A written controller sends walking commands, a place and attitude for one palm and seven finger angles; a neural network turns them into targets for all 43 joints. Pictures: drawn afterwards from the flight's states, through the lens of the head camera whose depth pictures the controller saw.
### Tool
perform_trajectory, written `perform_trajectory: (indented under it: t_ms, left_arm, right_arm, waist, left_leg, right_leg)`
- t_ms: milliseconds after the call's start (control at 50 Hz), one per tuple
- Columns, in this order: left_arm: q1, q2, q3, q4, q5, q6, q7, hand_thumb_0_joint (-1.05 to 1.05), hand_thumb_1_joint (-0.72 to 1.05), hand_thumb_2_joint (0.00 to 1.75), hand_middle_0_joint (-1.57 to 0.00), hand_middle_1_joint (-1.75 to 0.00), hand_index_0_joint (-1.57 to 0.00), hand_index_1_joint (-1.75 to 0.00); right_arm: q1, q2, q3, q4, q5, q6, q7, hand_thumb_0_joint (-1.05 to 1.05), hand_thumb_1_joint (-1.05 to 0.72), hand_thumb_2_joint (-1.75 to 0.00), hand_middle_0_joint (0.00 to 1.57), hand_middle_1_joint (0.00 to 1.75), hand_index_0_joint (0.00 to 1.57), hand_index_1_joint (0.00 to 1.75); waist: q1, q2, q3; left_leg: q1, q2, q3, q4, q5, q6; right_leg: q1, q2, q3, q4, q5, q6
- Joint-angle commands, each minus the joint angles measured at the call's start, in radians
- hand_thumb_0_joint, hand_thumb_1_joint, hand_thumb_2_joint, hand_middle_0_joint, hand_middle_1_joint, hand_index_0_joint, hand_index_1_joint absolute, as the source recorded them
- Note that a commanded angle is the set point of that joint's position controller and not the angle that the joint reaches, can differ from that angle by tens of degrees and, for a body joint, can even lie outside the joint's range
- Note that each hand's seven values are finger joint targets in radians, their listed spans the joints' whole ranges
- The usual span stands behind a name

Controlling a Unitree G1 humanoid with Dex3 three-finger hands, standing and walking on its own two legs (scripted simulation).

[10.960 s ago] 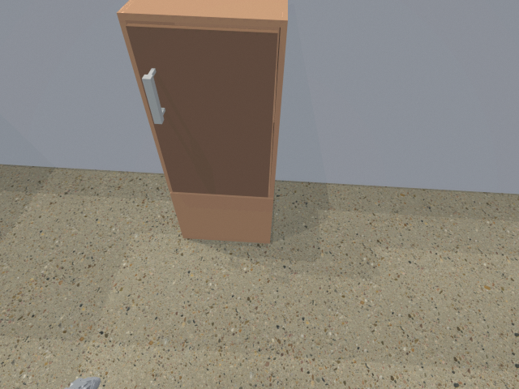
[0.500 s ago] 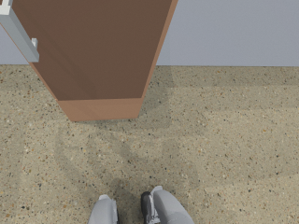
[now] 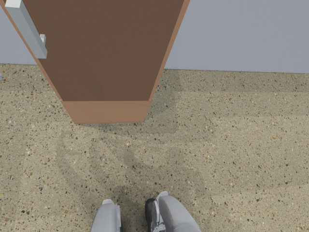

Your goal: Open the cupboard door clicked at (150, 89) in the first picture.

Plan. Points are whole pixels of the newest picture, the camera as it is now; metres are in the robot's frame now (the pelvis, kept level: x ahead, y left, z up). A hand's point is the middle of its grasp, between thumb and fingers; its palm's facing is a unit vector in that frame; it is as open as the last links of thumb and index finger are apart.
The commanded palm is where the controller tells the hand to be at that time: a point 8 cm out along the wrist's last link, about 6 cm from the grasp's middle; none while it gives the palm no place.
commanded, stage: slide the fingers in behind the handle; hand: left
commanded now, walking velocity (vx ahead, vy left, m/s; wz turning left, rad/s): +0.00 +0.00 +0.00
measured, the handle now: (31, 25) +0.56 +0.24 +0.08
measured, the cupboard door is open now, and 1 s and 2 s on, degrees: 0 0 0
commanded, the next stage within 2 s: close the thumb around the handle in 1.68 s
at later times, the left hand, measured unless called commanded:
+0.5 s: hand out of the picture +0.51 +0.29 +0.08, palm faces +0.01 -1.00 +0.00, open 14.0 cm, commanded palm +0.49 +0.32 +0.08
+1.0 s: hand (20, 47) +0.50 +0.25 +0.09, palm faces +0.01 -1.00 +0.00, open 14.0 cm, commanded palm +0.49 +0.28 +0.08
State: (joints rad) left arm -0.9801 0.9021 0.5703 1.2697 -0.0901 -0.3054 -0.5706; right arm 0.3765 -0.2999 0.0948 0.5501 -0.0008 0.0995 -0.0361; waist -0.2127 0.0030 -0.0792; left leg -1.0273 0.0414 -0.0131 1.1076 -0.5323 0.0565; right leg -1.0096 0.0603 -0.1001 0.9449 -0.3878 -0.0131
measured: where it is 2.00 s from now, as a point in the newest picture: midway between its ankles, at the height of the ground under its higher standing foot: outside the picture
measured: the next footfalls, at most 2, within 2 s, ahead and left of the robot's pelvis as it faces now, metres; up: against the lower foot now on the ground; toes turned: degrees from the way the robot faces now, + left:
none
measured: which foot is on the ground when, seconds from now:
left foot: down 0.00-1.00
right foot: down 0.00-1.00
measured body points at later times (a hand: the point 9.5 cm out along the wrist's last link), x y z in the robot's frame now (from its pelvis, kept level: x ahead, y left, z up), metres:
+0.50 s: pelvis +0.00 +0.00 +0.01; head +0.16 +0.05 +0.42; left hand +0.50 +0.34 +0.08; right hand -0.01 -0.26 -0.08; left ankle -0.02 +0.07 -0.66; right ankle +0.03 -0.12 -0.66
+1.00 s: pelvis +0.00 -0.01 +0.01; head +0.15 +0.03 +0.43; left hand +0.50 +0.30 +0.09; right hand +0.02 -0.28 -0.09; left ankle -0.02 +0.07 -0.66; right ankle +0.03 -0.12 -0.66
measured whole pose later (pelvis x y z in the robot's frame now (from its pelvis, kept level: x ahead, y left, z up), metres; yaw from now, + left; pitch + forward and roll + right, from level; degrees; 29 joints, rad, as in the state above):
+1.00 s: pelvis +0.00 -0.01 +0.01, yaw +1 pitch +23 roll -5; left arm -0.90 0.66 0.45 1.17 -0.12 -0.36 -0.42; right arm 0.39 -0.28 0.07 0.58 -0.01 0.11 -0.02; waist -0.18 0.01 -0.10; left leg -0.94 0.03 0.00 1.05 -0.51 0.05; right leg -0.94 0.05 -0.09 0.92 -0.39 -0.02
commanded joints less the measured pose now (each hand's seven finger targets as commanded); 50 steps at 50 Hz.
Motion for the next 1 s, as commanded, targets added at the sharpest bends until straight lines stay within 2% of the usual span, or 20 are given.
perform_trajectory:
  t_ms: [0,60,100,120,140,200,220,240,260,340,380,460,500,560,640,680,760,800,840,980]
  left_arm:
    - [-0.366,0.318,0.029,-0.223,-0.035,-0.064,-0.010,0.00,-0.50,0.30,-0.30,-1.20,-0.30,-1.20]
    - [-0.394,0.308,0.014,-0.193,-0.035,-0.053,-0.013,0.00,-0.50,0.30,-0.30,-1.20,-0.30,-1.20]
    - [-0.390,0.263,-0.025,-0.187,-0.031,-0.045,-0.010,0.00,-0.50,0.30,-0.30,-1.20,-0.30,-1.20]
    - [-0.405,0.258,-0.021,-0.202,-0.041,-0.051,-0.008,0.00,-0.50,0.30,-0.30,-1.20,-0.30,-1.20]
    - [-0.397,0.296,0.009,-0.230,-0.038,-0.055,-0.003,0.00,-0.50,0.30,-0.30,-1.20,-0.30,-1.20]
    - [-0.395,0.239,-0.022,-0.230,-0.043,-0.054,0.007,0.00,-0.50,0.30,-0.30,-1.20,-0.30,-1.20]
    - [-0.398,0.250,-0.007,-0.240,-0.044,-0.059,0.013,0.00,-0.50,0.30,-0.30,-1.20,-0.30,-1.20]
    - [-0.396,0.257,-0.008,-0.256,-0.038,-0.059,0.022,0.00,-0.50,0.30,-0.30,-1.20,-0.30,-1.20]
    - [-0.398,0.218,-0.033,-0.275,-0.036,-0.060,0.029,0.00,-0.50,0.30,-0.30,-1.20,-0.30,-1.20]
    - [-0.359,0.247,0.009,-0.278,-0.037,-0.060,0.064,0.00,-0.50,0.30,-0.30,-1.20,-0.30,-1.20]
    - [-0.355,0.194,-0.029,-0.274,-0.031,-0.059,0.077,0.00,-0.50,0.30,-0.30,-1.20,-0.30,-1.20]
    - [-0.328,0.208,-0.001,-0.305,-0.033,-0.082,0.100,0.00,-0.50,0.30,-0.30,-1.20,-0.30,-1.20]
    - [-0.301,0.172,-0.018,-0.277,-0.040,-0.082,0.101,0.00,-0.50,0.30,-0.30,-1.20,-0.30,-1.20]
    - [-0.305,0.159,-0.028,-0.272,-0.042,-0.083,0.102,0.00,-0.50,0.30,-0.30,-1.20,-0.30,-1.20]
    - [-0.314,0.124,-0.042,-0.310,-0.056,-0.103,0.101,0.00,-0.50,0.30,-0.30,-1.20,-0.30,-1.20]
    - [-0.296,0.088,-0.063,-0.278,-0.062,-0.100,0.101,0.00,-0.50,0.30,-0.30,-1.20,-0.30,-1.20]
    - [-0.339,0.038,-0.105,-0.291,-0.057,-0.104,0.114,0.00,-0.50,0.30,-0.30,-1.20,-0.30,-1.20]
    - [-0.347,0.054,-0.091,-0.299,-0.057,-0.107,0.128,0.00,-0.50,0.30,-0.30,-1.20,-0.30,-1.20]
    - [-0.350,0.042,-0.094,-0.323,-0.056,-0.117,0.136,0.00,-0.50,0.30,-0.30,-1.20,-0.30,-1.20]
    - [-0.324,0.046,-0.086,-0.278,-0.045,-0.111,0.169,0.00,-0.50,0.30,-0.30,-1.20,-0.30,-1.20]
  right_arm:
    - [0.224,-0.217,-0.084,-0.014,-0.001,-0.001,-0.008,0.00,-0.90,-0.90,0.20,0.30,0.20,0.30]
    - [0.228,-0.219,-0.080,-0.004,0.000,0.001,-0.010,0.00,-0.90,-0.90,0.20,0.30,0.20,0.30]
    - [0.227,-0.216,-0.076,-0.006,0.002,0.004,-0.010,0.00,-0.90,-0.90,0.20,0.30,0.20,0.30]
    - [0.232,-0.216,-0.077,-0.004,0.001,0.003,-0.011,0.00,-0.90,-0.90,0.20,0.30,0.20,0.30]
    - [0.241,-0.223,-0.083,-0.002,-0.002,0.004,-0.011,0.00,-0.90,-0.90,0.20,0.30,0.20,0.30]
    - [0.240,-0.213,-0.082,0.003,-0.004,0.006,-0.004,0.00,-0.90,-0.90,0.20,0.30,0.20,0.30]
    - [0.245,-0.214,-0.084,0.003,-0.006,0.004,-0.006,0.00,-0.90,-0.90,0.20,0.30,0.20,0.30]
    - [0.247,-0.214,-0.084,0.002,-0.005,0.007,-0.004,0.00,-0.90,-0.90,0.20,0.30,0.20,0.30]
    - [0.246,-0.208,-0.085,0.000,-0.007,0.009,-0.001,0.00,-0.90,-0.90,0.20,0.30,0.20,0.30]
    - [0.250,-0.211,-0.091,-0.004,-0.010,0.008,0.003,0.00,-0.90,-0.90,0.20,0.30,0.20,0.30]
    - [0.244,-0.202,-0.088,-0.008,-0.008,0.011,0.009,0.00,-0.90,-0.90,0.20,0.30,0.20,0.30]
    - [0.240,-0.201,-0.096,-0.017,-0.010,0.007,0.011,0.00,-0.90,-0.90,0.20,0.30,0.20,0.30]
    - [0.235,-0.198,-0.096,-0.018,-0.008,0.006,0.014,0.00,-0.90,-0.90,0.20,0.30,0.20,0.30]
    - [0.232,-0.197,-0.095,-0.018,-0.006,0.007,0.011,0.00,-0.90,-0.90,0.20,0.30,0.20,0.30]
    - [0.228,-0.193,-0.101,-0.013,-0.006,0.007,0.011,0.00,-0.90,-0.90,0.20,0.30,0.20,0.30]
    - [0.222,-0.190,-0.100,-0.010,-0.003,0.007,0.011,0.00,-0.90,-0.90,0.20,0.30,0.20,0.30]
    - [0.218,-0.184,-0.100,-0.001,-0.003,0.010,0.009,0.00,-0.90,-0.90,0.20,0.30,0.20,0.30]
    - [0.217,-0.187,-0.100,0.001,-0.004,0.008,0.008,0.00,-0.90,-0.90,0.20,0.30,0.20,0.30]
    - [0.213,-0.181,-0.102,0.002,-0.005,0.007,0.008,0.00,-0.90,-0.90,0.20,0.30,0.20,0.30]
    - [0.201,-0.176,-0.096,-0.009,-0.003,0.001,0.011,0.00,-0.90,-0.90,0.20,0.30,0.20,0.30]
  waist:
    - [0.012,0.297,-0.548]
    - [-0.004,0.284,-0.503]
    - [-0.009,0.281,-0.485]
    - [-0.010,0.304,-0.489]
    - [0.003,0.299,-0.531]
    - [-0.003,0.291,-0.523]
    - [0.001,0.296,-0.528]
    - [0.010,0.315,-0.539]
    - [0.009,0.344,-0.540]
    - [0.019,0.288,-0.541]
    - [0.017,0.291,-0.504]
    - [0.033,0.287,-0.538]
    - [0.026,0.228,-0.499]
    - [0.026,0.244,-0.483]
    - [0.024,0.252,-0.520]
    - [0.018,0.201,-0.484]
    - [0.011,0.242,-0.475]
    - [0.013,0.216,-0.481]
    - [0.023,0.266,-0.519]
    - [0.026,0.188,-0.481]
  left_leg:
    - [0.484,0.015,-0.087,-0.108,0.682,-0.054]
    - [0.463,0.016,-0.093,-0.111,0.643,-0.053]
    - [0.450,0.013,-0.091,-0.120,0.591,-0.047]
    - [0.481,0.016,-0.102,-0.125,0.629,-0.057]
    - [0.510,0.019,-0.109,-0.126,0.663,-0.064]
    - [0.504,0.018,-0.105,-0.123,0.655,-0.062]
    - [0.515,0.018,-0.112,-0.125,0.675,-0.065]
    - [0.538,0.021,-0.115,-0.135,0.688,-0.072]
    - [0.566,0.021,-0.117,-0.137,0.709,-0.077]
    - [0.535,0.020,-0.108,-0.143,0.707,-0.070]
    - [0.520,0.016,-0.099,-0.152,0.662,-0.066]
    - [0.532,0.014,-0.093,-0.158,0.682,-0.068]
    - [0.484,0.010,-0.080,-0.162,0.632,-0.053]
    - [0.472,0.007,-0.073,-0.165,0.626,-0.050]
    - [0.522,0.010,-0.076,-0.160,0.665,-0.056]
    - [0.480,0.006,-0.069,-0.164,0.615,-0.045]
    - [0.518,0.007,-0.079,-0.166,0.632,-0.054]
    - [0.499,0.004,-0.076,-0.168,0.599,-0.049]
    - [0.540,0.005,-0.079,-0.162,0.658,-0.060]
    - [0.424,-0.008,-0.053,-0.167,0.551,-0.036]
  right_leg:
    - [0.180,0.020,0.046,-0.051,0.295,-0.012]
    - [0.145,0.021,0.039,-0.054,0.264,-0.011]
    - [0.133,0.019,0.040,-0.060,0.236,-0.011]
    - [0.117,0.019,0.032,-0.057,0.241,-0.016]
    - [0.126,0.019,0.031,-0.057,0.244,-0.014]
    - [0.128,0.020,0.032,-0.060,0.249,-0.013]
    - [0.127,0.020,0.030,-0.056,0.251,-0.017]
    - [0.123,0.020,0.029,-0.060,0.243,-0.016]
    - [0.107,0.019,0.027,-0.062,0.240,-0.016]
    - [0.160,0.020,0.031,-0.066,0.270,-0.015]
    - [0.157,0.020,0.032,-0.075,0.252,-0.013]
    - [0.205,0.020,0.038,-0.075,0.280,-0.016]
    - [0.233,0.020,0.043,-0.083,0.287,-0.013]
    - [0.237,0.017,0.048,-0.082,0.300,-0.013]
    - [0.232,0.017,0.048,-0.081,0.315,-0.013]
    - [0.247,0.017,0.051,-0.086,0.309,-0.011]
    - [0.200,0.013,0.046,-0.084,0.289,-0.012]
    - [0.226,0.012,0.051,-0.086,0.289,-0.012]
    - [0.215,0.010,0.051,-0.078,0.308,-0.014]
    - [0.301,0.006,0.068,-0.081,0.329,-0.010]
